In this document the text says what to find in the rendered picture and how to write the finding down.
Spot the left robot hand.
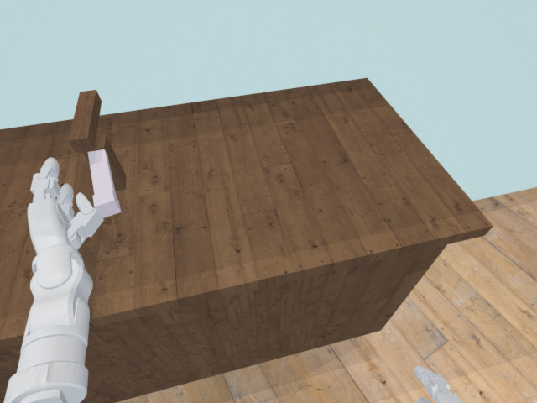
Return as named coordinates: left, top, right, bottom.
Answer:
left=28, top=157, right=104, bottom=255

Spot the tap lever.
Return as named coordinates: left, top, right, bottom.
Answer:
left=88, top=149, right=121, bottom=218

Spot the counter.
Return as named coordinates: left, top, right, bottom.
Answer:
left=0, top=78, right=493, bottom=403

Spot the robot left forearm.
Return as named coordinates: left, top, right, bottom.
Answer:
left=3, top=245, right=93, bottom=403

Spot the right robot hand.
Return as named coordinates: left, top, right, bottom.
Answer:
left=414, top=366, right=462, bottom=403

